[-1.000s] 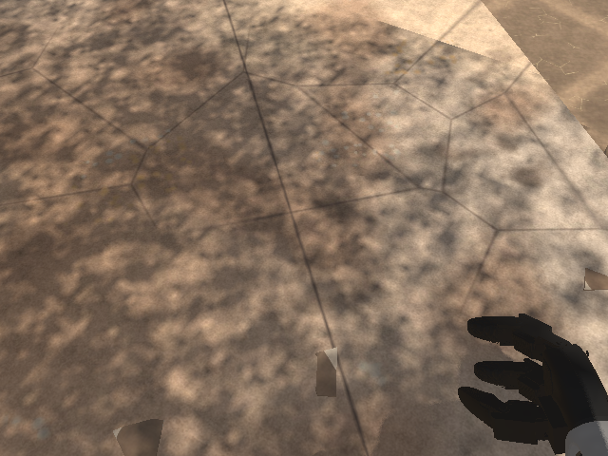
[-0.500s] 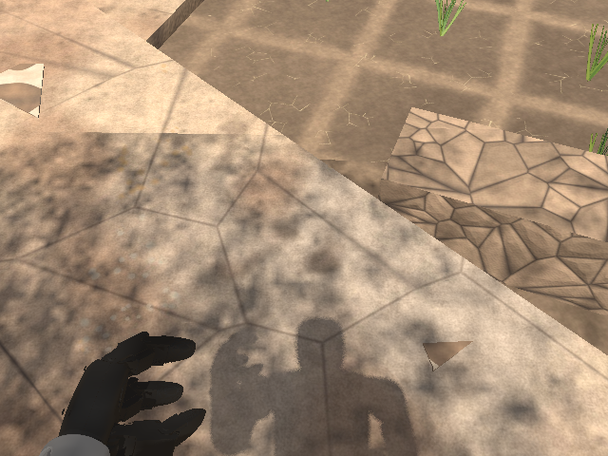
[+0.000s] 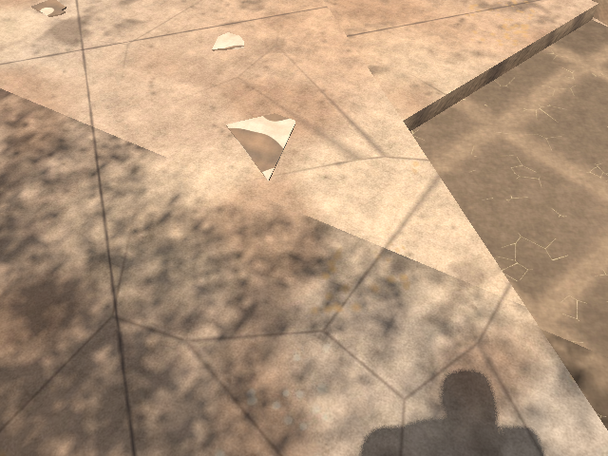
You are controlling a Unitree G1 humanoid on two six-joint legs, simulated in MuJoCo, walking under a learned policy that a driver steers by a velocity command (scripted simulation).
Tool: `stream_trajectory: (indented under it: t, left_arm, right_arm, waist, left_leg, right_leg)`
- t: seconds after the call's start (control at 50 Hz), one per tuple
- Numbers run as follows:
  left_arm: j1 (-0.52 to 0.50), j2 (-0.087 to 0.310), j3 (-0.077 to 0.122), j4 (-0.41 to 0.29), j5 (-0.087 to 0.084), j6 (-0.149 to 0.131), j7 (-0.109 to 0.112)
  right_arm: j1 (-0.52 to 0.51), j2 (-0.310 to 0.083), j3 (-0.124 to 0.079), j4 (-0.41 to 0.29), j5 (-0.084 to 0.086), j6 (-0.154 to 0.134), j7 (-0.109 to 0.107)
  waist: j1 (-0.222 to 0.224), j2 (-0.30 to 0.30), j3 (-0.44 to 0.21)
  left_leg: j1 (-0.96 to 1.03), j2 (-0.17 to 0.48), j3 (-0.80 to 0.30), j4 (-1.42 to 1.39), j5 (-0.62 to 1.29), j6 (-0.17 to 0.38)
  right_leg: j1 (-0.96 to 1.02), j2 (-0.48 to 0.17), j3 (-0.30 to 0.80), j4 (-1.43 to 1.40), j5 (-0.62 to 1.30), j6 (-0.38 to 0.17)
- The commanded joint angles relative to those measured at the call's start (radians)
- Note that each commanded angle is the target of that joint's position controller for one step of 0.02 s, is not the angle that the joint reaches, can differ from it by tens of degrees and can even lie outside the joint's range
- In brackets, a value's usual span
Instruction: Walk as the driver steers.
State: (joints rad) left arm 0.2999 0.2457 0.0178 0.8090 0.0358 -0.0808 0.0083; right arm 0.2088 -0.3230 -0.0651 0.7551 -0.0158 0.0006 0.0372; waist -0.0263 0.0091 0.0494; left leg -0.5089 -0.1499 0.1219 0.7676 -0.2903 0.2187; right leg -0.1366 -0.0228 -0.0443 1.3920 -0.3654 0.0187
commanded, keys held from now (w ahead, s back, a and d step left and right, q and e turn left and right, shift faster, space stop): w+q+shift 0.86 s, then w+shift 0.14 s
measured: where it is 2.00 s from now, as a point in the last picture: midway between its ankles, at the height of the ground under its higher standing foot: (16, 136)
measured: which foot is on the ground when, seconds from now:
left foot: down 0.00-0.34, up 0.36-0.80, down 0.82-1.00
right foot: up 0.00-0.34, down 0.36-0.82, up 0.84-1.00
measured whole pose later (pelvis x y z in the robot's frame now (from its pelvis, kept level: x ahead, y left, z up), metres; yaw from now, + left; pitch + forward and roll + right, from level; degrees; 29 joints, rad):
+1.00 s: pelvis +0.80 +0.25 +0.03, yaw +55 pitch +0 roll +2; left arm 0.18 0.22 -0.01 0.64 0.06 -0.06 -0.01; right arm 0.39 -0.33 -0.05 0.80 -0.02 -0.03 0.00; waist -0.01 0.01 0.05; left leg -0.22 -0.23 0.01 0.51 -0.27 0.20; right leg -0.57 -0.14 0.07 1.27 -0.37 0.04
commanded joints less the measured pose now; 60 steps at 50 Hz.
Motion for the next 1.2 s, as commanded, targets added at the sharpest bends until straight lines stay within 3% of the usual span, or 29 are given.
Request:
stream_trajectory:
  t: [0.02,0.06,0.1,0.18,0.26,0.3,0.34,0.36,0.38,0.4,0.42,0.44,0.52,0.6,0.7,0.74,0.78,0.8,0.82,0.84,0.86,0.88,0.9,0.92,0.96,1.02,1.06,1.12,1.2]
  left_arm:
    - [-0.112,0.153,0.012,-0.205,0.008,-0.062,-0.003]
    - [-0.094,0.133,-0.001,-0.194,0.039,-0.015,-0.002]
    - [-0.126,0.113,-0.01,-0.213,0.042,0.02,-0.008]
    - [-0.345,0.063,-0.037,-0.303,0.01,0.019,-0.03]
    - [-0.407,0.094,-0.031,-0.328,-0.009,0.009,-0.025]
    - [-0.319,0.143,-0.011,-0.304,-0.009,0.002,-0.013]
    - [0.015,0.235,0.034,-0.224,-0.015,-0.006,0.014]
    - [0.241,0.301,0.063,-0.188,0.009,-0.01,0.038]
    - [0.183,0.371,0.074,-0.196,0.052,-0.007,0.034]
    - [0.06,0.309,0.08,-0.21,0.032,0.002,0.025]
    - [-0.017,0.209,0.059,-0.22,0.019,0.007,0.02]
    - [-0.022,0.164,0.049,-0.198,0.017,0.01,0.015]
    - [0.071,0.113,0.035,-0.082,-0.009,-0.022,-0.005]
    - [0.041,0.131,0.037,-0.056,-0.007,-0.046,-0.016]
    - [0.131,0.183,0.045,-0.004,-0.003,-0.047,-0.002]
    - [0.166,0.233,0.055,-0.001,-0.005,-0.031,0.014]
    - [0.129,0.294,0.073,-0.015,0.001,0.004,0.029]
    - [0.077,0.305,0.079,-0.04,0.004,0.021,0.027]
    - [0.063,0.28,0.078,-0.051,0.009,0.028,0.015]
    - [0.053,0.127,0.042,-0.103,0.026,0.022,-0.005]
    - [0.044,0.167,0.041,-0.229,-0.005,0.0,-0.008]
    - [-0.04,0.185,0.032,-0.235,-0.003,-0.027,-0.008]
    - [-0.042,0.178,0.025,-0.221,-0.009,-0.036,-0.006]
    - [-0.049,0.163,0.02,-0.208,0.005,-0.028,-0.002]
    - [0.007,0.142,0.012,-0.181,0.035,0.015,-0.007]
    - [-0.127,0.092,-0.009,-0.239,0.027,0.037,-0.025]
    - [-0.219,0.069,-0.021,-0.255,0.007,0.028,-0.04]
    - [-0.296,0.068,-0.02,-0.252,-0.025,0.022,-0.055]
    - [-0.262,0.135,0.011,-0.22,-0.019,0.018,-0.05]
  right_arm:
    - [0.2,-0.177,-0.061,0.006,-0.003,-0.007,-0.035]
    - [0.152,-0.146,-0.044,0.0,0.004,-0.039,-0.041]
    - [0.147,-0.136,-0.036,-0.006,0.013,-0.065,-0.034]
    - [0.177,-0.15,-0.047,-0.009,0.02,-0.074,-0.026]
    - [0.224,-0.172,-0.061,0.0,0.021,-0.07,-0.024]
    - [0.189,-0.196,-0.068,-0.012,0.017,-0.071,-0.032]
    - [0.106,-0.242,-0.075,-0.029,0.006,-0.078,-0.024]
    - [0.08,-0.136,-0.045,-0.057,0.005,-0.092,-0.023]
    - [0.196,0.015,-0.003,-0.11,0.049,-0.089,-0.022]
    - [0.172,-0.059,0.006,-0.104,0.025,-0.072,-0.031]
    - [0.091,-0.111,-0.006,-0.094,0.001,-0.058,-0.026]
    - [0.049,-0.116,-0.007,-0.095,-0.012,-0.049,-0.013]
    - [-0.044,-0.03,0.019,-0.162,-0.023,-0.002,0.033]
    - [-0.161,-0.033,0.034,-0.232,-0.016,0.009,0.045]
    - [-0.322,-0.022,0.051,-0.259,-0.014,0.002,0.073]
    - [-0.287,-0.035,0.047,-0.238,-0.012,-0.002,0.065]
    - [-0.068,-0.091,0.02,-0.177,-0.009,-0.008,0.044]
    - [0.149,-0.136,-0.008,-0.112,-0.007,-0.014,0.027]
    - [0.282,-0.176,-0.041,-0.052,-0.004,-0.017,0.001]
    - [0.197,-0.261,-0.065,-0.059,0.021,-0.004,-0.02]
    - [0.193,-0.332,-0.08,-0.111,-0.012,0.013,-0.02]
    - [0.213,-0.277,-0.078,-0.112,-0.01,0.012,-0.032]
    - [0.181,-0.219,-0.065,-0.085,-0.008,0.001,-0.04]
    - [0.149,-0.183,-0.052,-0.071,-0.008,-0.018,-0.045]
    - [0.106,-0.119,-0.021,-0.067,-0.002,-0.056,-0.054]
    - [0.152,-0.102,-0.011,-0.025,0.004,-0.093,-0.041]
    - [0.154,-0.102,-0.012,-0.014,0.008,-0.107,-0.028]
    - [0.227,-0.121,-0.01,0.026,0.023,-0.13,-0.017]
    - [0.257,-0.176,-0.016,0.066,-0.01,-0.121,-0.044]
  waist:
    - [-0.013,-0.103,-0.069]
    - [0.058,-0.124,0.003]
    - [0.071,-0.103,0.025]
    - [-0.011,-0.024,0.046]
    - [-0.071,0.041,-0.01]
    - [-0.022,0.048,-0.068]
    - [0.173,0.028,-0.249]
    - [0.254,-0.07,-0.379]
    - [0.117,-0.38,-0.459]
    - [0.09,-0.331,-0.375]
    - [0.092,-0.182,-0.238]
    - [0.087,-0.071,-0.156]
    - [0.042,-0.098,-0.03]
    - [0.005,-0.092,0.031]
    - [0.041,-0.038,0.114]
    - [0.01,-0.082,0.048]
    - [-0.121,-0.133,-0.082]
    - [-0.213,-0.138,-0.175]
    - [-0.244,-0.053,-0.225]
    - [-0.115,0.196,-0.156]
    - [-0.09,0.202,-0.368]
    - [-0.111,0.016,-0.306]
    - [-0.054,-0.067,-0.142]
    - [0.003,-0.127,-0.068]
    - [0.078,-0.135,-0.023]
    - [0.056,-0.063,0.056]
    - [0.018,-0.04,0.069]
    - [-0.041,-0.014,0.059]
    - [-0.006,0.06,-0.031]
  left_leg:
    - [0.577,0.369,-0.861,-0.559,-0.14,0.194]
    - [0.319,0.275,-0.674,-0.559,0.03,0.154]
    - [0.169,0.204,-0.566,-0.582,0.107,0.143]
    - [0.12,0.112,-0.465,-0.592,0.301,0.07]
    - [0.318,0.153,-0.517,-0.511,0.515,0.016]
    - [0.38,0.159,-0.542,-0.391,0.676,-0.026]
    - [0.325,0.121,-0.506,-0.004,0.766,-0.071]
    - [0.168,0.073,-0.435,0.325,0.472,-0.077]
    - [-0.142,-0.033,-0.321,0.585,-0.251,-0.107]
    - [-0.264,0.061,-0.273,0.665,-0.139,-0.091]
    - [-0.277,0.118,-0.239,0.636,-0.039,-0.097]
    - [-0.257,0.154,-0.221,0.595,0.002,-0.107]
    - [-0.285,0.243,-0.208,0.558,0.029,-0.125]
    - [-0.297,0.25,-0.166,0.448,0.21,-0.136]
    - [-0.163,0.181,0.033,0.073,0.297,-0.072]
    - [-0.056,0.1,0.096,0.015,0.236,-0.037]
    - [0.174,0.043,0.08,-0.001,0.126,0.003]
    - [0.41,0.024,0.031,-0.039,0.083,0.037]
    - [0.673,0.044,-0.072,-0.125,0.057,0.067]
    - [0.76,0.23,-0.386,-0.121,0.171,0.108]
    - [1.018,0.374,-0.866,-0.332,0.023,0.305]
    - [0.938,0.407,-0.908,-0.47,-0.066,0.255]
    - [0.745,0.39,-0.837,-0.513,-0.028,0.214]
    - [0.575,0.349,-0.744,-0.516,0.059,0.179]
    - [0.34,0.283,-0.596,-0.531,0.186,0.149]
    - [0.201,0.222,-0.472,-0.615,0.266,0.126]
    - [0.192,0.156,-0.333,-0.641,0.374,0.063]
    - [0.318,0.203,-0.268,-0.738,0.525,-0.005]
    - [0.652,0.268,-0.144,-0.563,1.17,-0.089]
  right_leg:
    - [-0.701,-0.038,0.155,0.099,0.014,-0.007]
    - [-0.561,-0.082,0.143,-0.03,0.004,0.02]
    - [-0.485,-0.107,0.108,-0.184,0.001,0.046]
    - [-0.383,-0.07,0.042,-0.59,0.349,0.049]
    - [-0.32,-0.007,0.053,-0.803,0.452,0.02]
    - [-0.171,0.034,0.071,-0.878,0.375,0.006]
    - [0.187,0.025,0.075,-0.862,0.211,-0.02]
    - [0.435,-0.166,0.258,-0.857,-0.119,-0.049]
    - [0.594,-0.448,0.824,-1.077,-0.431,-0.127]
    - [0.483,-0.434,0.967,-1.156,-0.59,-0.16]
    - [0.344,-0.38,0.766,-1.142,-0.507,-0.149]
    - [0.232,-0.336,0.594,-1.131,-0.302,-0.138]
    - [0.075,-0.268,0.252,-1.189,0.083,-0.093]
    - [0.0,-0.23,-0.01,-1.258,0.346,-0.07]
    - [0.079,-0.172,-0.228,-1.272,0.773,-0.016]
    - [0.192,-0.19,-0.251,-1.138,1.262,-0.002]
    - [0.218,-0.241,-0.235,-0.831,1.514,-0.012]
    - [0.125,-0.257,-0.207,-0.567,1.484,-0.036]
    - [-0.092,-0.19,-0.203,-0.218,0.979,-0.034]
    - [-0.43,-0.003,-0.182,0.16,-0.086,-0.01]
    - [-0.726,0.061,0.042,0.334,-0.139,0.015]
    - [-0.776,-0.012,0.119,0.247,-0.04,0.003]
    - [-0.742,-0.053,0.111,0.127,0.02,-0.002]
    - [-0.661,-0.088,0.104,0.038,0.019,0.004]
    - [-0.517,-0.128,0.103,-0.084,-0.02,0.026]
    - [-0.507,-0.159,0.054,-0.335,0.079,0.04]
    - [-0.437,-0.141,0.012,-0.56,0.327,0.006]
    - [-0.342,-0.088,-0.041,-0.758,0.592,-0.071]
    - [-0.32,0.057,-0.102,-0.822,0.402,-0.141]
